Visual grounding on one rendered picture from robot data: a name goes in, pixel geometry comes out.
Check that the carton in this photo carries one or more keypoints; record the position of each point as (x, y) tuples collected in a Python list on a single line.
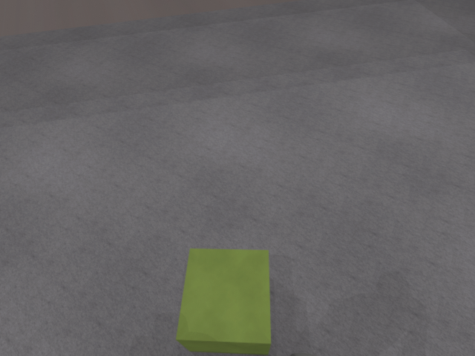
[(226, 302)]

